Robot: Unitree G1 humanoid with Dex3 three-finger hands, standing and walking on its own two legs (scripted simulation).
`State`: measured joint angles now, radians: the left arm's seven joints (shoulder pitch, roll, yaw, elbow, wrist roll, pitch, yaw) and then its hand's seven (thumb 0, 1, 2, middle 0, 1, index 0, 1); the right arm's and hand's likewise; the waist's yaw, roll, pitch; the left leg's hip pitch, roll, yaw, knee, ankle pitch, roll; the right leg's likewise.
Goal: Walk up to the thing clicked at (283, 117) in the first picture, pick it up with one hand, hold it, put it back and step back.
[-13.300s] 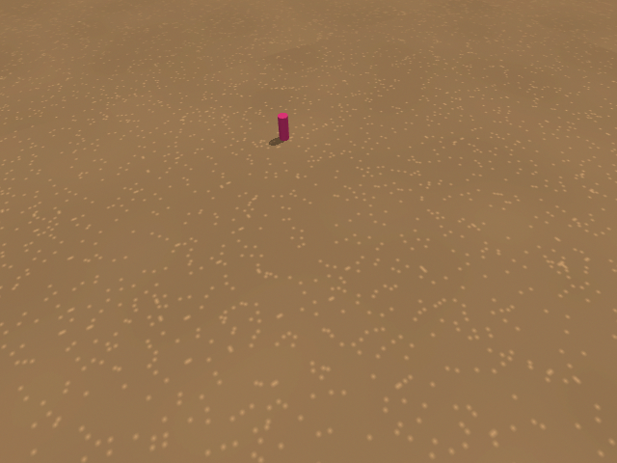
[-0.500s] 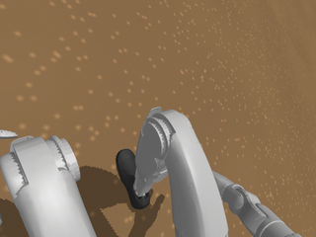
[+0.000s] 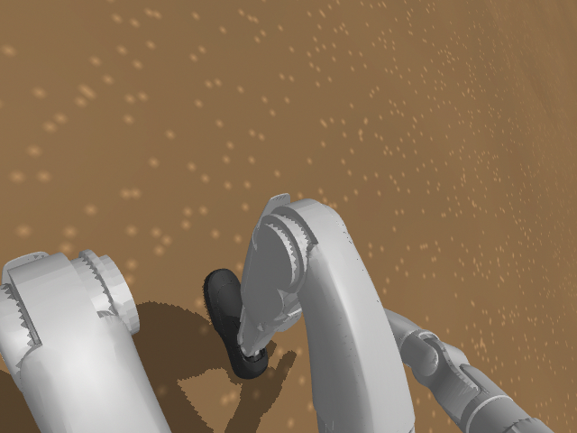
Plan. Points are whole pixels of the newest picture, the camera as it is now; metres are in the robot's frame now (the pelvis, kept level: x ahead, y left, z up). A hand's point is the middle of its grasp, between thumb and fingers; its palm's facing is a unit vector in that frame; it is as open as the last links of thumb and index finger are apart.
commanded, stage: close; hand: left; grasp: from the side
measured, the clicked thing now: out of the picture +0.44 +0.28 -0.22
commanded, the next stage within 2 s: settle in 0.18 s
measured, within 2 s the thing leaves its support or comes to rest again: leaves its support in 0.68 s
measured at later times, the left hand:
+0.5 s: hand out of the picture +0.44 +0.26 -0.19, palm faces +0.30 -0.95 +0.00, open 7.1 cm
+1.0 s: hand out of the picture +0.43 +0.29 -0.10, palm faces +0.28 -0.96 -0.04, open 7.2 cm
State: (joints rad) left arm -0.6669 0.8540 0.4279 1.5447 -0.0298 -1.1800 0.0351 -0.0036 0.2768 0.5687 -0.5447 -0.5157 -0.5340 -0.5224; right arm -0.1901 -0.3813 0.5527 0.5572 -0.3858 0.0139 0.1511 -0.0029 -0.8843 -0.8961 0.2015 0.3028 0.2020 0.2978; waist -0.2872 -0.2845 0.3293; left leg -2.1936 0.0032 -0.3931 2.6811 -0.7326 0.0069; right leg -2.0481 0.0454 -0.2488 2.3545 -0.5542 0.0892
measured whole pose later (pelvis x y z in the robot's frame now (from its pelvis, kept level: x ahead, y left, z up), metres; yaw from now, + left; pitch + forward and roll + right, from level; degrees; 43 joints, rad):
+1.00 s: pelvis +0.01 +0.00 +0.02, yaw +2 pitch +18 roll -18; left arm -0.62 0.70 0.35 1.15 -0.04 -0.92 -0.01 0.03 -0.02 1.04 -0.85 -1.01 -0.89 -1.05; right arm -0.06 -0.35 0.37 0.59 -0.28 0.04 0.16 0.00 -0.90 -0.90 0.20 0.30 0.20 0.30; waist -0.22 -0.17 0.17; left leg -2.22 0.00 -0.31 2.59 -0.72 0.02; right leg -2.08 0.01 -0.20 2.32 -0.58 0.06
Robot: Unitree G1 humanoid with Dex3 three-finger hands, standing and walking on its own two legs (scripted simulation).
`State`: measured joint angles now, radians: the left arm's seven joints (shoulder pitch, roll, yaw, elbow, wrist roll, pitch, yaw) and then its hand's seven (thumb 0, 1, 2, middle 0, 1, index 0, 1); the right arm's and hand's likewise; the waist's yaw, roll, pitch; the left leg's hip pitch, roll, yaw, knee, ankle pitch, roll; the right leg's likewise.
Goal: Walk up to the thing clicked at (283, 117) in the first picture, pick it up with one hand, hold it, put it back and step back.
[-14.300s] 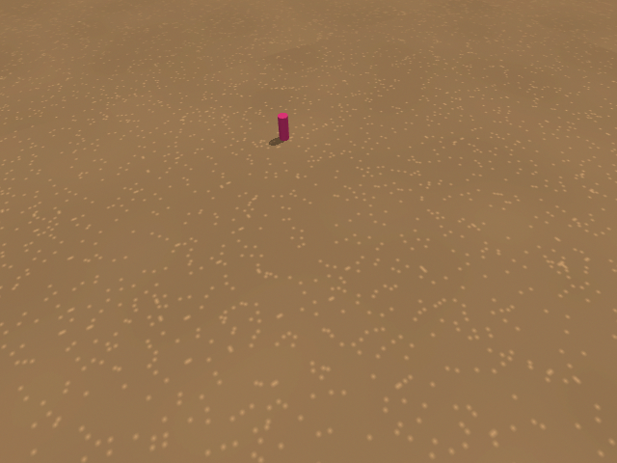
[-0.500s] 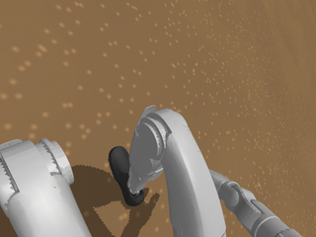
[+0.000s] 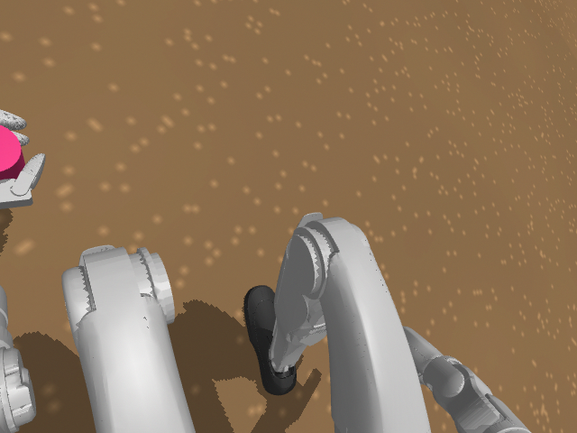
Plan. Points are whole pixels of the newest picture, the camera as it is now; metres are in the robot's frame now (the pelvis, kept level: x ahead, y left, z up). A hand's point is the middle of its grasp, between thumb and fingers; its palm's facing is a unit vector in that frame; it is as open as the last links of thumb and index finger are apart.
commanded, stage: settle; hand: left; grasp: from the side
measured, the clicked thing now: out of the picture +0.44 +0.29 -0.15
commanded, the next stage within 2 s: lift in 1.26 s
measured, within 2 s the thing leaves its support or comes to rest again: neither
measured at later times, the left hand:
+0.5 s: hand out of the picture +0.43 +0.27 -0.03, palm faces +0.22 -0.97 -0.07, open 7.2 cm
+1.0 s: hand out of the picture +0.43 +0.27 +0.02, palm faces +0.23 -0.97 -0.06, open 7.3 cm
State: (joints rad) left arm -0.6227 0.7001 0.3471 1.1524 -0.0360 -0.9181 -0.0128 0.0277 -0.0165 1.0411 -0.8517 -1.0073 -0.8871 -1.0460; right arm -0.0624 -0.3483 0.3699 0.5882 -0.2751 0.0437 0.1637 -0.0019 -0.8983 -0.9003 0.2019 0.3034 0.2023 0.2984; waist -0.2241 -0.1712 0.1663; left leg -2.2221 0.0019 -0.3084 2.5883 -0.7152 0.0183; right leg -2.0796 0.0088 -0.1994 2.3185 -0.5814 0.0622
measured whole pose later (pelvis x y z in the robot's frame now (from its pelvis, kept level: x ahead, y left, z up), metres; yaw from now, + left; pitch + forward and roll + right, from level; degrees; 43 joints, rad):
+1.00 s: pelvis +0.02 -0.02 +0.06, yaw +9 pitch +32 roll -7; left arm -0.64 0.44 0.37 0.93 -0.09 -0.60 -0.20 0.02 -0.07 1.11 -0.86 -1.05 -0.89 -1.08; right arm 0.09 -0.30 0.07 0.64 -0.08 0.04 0.07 0.00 -0.91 -0.90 0.20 0.30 0.20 0.30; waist -0.14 0.00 -0.11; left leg -2.17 0.00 -0.12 2.33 -0.71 -0.01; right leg -2.14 -0.05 -0.05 2.23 -0.65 0.03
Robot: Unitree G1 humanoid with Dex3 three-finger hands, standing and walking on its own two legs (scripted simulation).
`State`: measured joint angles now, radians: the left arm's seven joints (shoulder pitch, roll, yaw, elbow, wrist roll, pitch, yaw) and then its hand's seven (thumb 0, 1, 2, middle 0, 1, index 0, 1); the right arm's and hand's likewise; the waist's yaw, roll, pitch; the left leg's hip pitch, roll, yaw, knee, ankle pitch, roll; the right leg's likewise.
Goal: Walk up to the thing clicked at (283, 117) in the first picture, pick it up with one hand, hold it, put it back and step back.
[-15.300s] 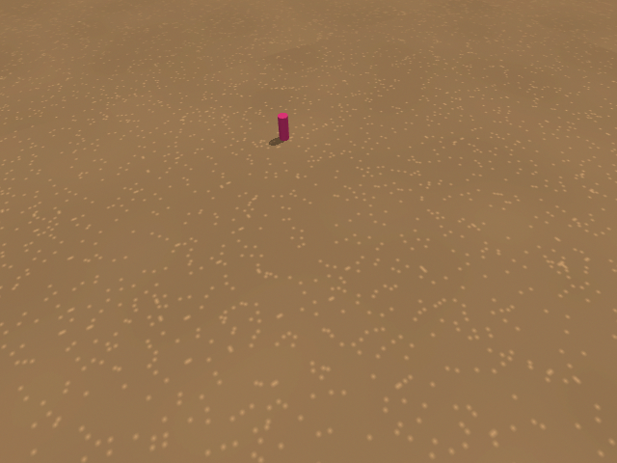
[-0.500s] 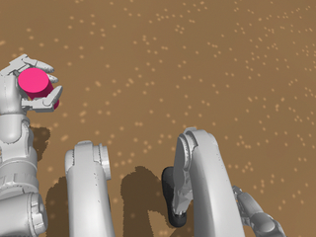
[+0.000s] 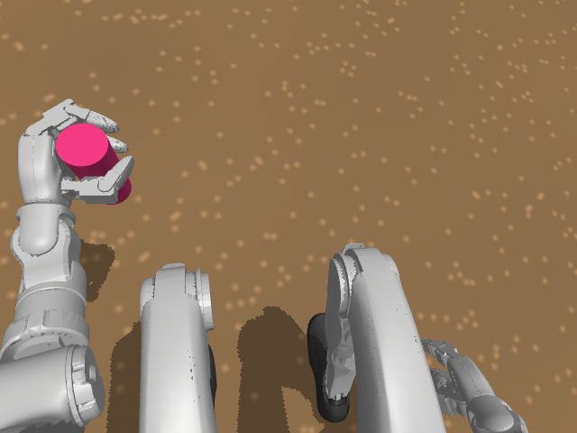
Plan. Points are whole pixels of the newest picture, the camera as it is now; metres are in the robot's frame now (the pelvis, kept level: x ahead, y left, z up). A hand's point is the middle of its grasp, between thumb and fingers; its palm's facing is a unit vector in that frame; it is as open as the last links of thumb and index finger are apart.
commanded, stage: settle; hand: left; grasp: from the side
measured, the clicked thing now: (99, 169) +0.45 +0.23 -0.07
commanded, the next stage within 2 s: lift in 0.26 s
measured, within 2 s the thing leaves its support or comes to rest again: neither
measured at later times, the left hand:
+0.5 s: hand (99, 149) +0.46 +0.22 -0.01, palm faces +0.08 -1.00 -0.05, open 7.3 cm
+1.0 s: hand (57, 129) +0.42 +0.22 +0.09, palm faces +0.07 -1.00 -0.04, open 7.3 cm
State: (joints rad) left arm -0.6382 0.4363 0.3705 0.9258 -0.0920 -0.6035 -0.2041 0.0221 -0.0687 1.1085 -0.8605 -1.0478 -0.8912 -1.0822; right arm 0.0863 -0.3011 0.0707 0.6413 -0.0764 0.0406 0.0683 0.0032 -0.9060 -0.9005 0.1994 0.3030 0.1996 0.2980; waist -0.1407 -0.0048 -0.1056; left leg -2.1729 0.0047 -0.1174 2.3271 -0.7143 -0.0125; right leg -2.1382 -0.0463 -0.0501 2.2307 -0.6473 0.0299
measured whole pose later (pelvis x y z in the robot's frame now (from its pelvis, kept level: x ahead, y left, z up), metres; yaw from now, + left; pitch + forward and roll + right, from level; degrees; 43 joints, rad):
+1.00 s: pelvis +0.01 +0.00 +0.09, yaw +2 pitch +33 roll -4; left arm -0.47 0.33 0.30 0.62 -0.16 -0.44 -0.21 0.02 -0.08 1.13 -0.87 -1.05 -0.90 -1.09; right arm 0.13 -0.28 0.01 0.61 0.01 0.00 0.01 0.01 -0.92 -0.90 0.20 0.30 0.20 0.30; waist -0.08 0.02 -0.19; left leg -1.91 0.01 -0.07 2.03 -0.69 -0.01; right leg -1.89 -0.05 -0.03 1.97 -0.64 0.03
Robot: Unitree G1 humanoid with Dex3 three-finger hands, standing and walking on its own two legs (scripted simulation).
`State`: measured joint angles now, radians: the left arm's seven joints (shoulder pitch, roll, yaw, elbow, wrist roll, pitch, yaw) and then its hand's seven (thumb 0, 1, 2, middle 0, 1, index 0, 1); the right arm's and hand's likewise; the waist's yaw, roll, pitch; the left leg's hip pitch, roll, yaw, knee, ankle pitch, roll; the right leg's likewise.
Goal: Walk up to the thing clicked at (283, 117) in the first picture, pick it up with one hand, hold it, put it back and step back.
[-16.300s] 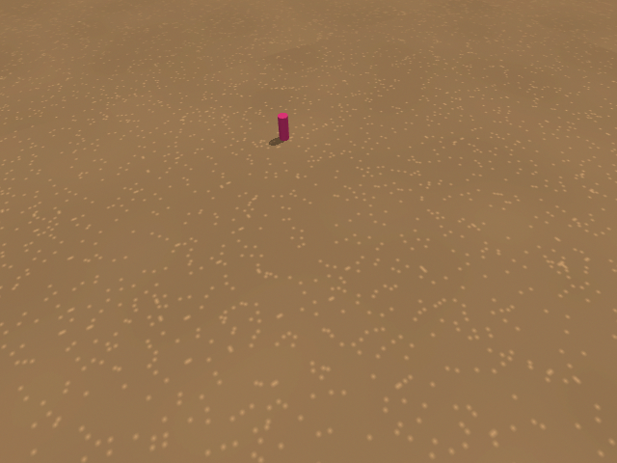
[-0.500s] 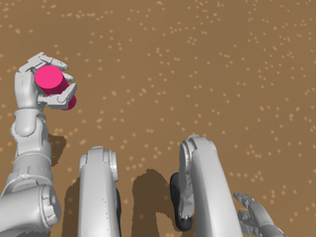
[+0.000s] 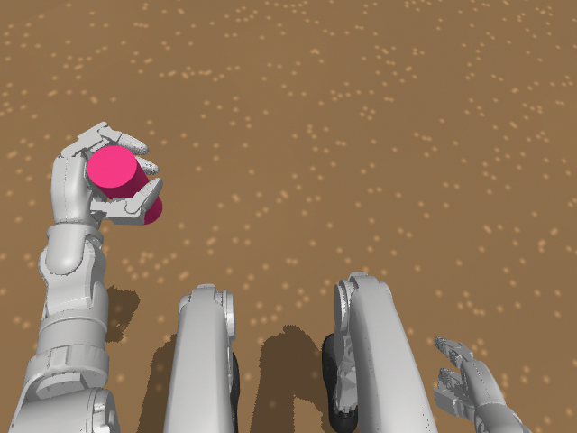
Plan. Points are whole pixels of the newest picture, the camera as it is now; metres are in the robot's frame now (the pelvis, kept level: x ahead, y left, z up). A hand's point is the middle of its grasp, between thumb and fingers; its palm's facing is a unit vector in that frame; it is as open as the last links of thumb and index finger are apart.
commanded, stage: lift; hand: left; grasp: from the side
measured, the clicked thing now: (130, 190) +0.43 +0.21 -0.03
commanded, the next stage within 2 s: hold in 1.48 s
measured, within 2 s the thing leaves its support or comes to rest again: neither
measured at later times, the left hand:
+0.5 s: hand (55, 118) +0.40 +0.19 +0.18, palm faces +0.08 -1.00 -0.04, open 7.3 cm
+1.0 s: hand out of the picture +0.40 +0.19 +0.27, palm faces +0.06 -1.00 -0.03, open 7.3 cm
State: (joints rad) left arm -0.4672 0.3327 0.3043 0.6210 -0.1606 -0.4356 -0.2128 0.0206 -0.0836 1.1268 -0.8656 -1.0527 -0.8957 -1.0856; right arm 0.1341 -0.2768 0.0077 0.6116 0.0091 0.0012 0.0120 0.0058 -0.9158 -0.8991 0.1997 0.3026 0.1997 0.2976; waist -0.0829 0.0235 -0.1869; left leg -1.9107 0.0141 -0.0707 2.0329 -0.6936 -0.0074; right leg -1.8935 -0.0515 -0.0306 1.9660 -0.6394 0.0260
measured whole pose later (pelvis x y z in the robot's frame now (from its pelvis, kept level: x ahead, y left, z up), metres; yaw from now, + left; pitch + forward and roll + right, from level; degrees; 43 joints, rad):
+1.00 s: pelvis +0.06 +0.00 +0.23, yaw +1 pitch +15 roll -3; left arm -0.14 0.24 0.15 0.38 -0.18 -0.32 -0.12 0.02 -0.09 1.13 -0.87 -1.05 -0.90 -1.08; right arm 0.22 -0.22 0.01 0.63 0.03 -0.06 -0.05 0.01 -0.90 -0.89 0.20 0.30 0.20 0.30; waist -0.03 0.02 -0.10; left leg -0.90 0.04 -0.03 1.17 -0.54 0.00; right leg -0.88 -0.03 -0.04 1.10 -0.48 0.03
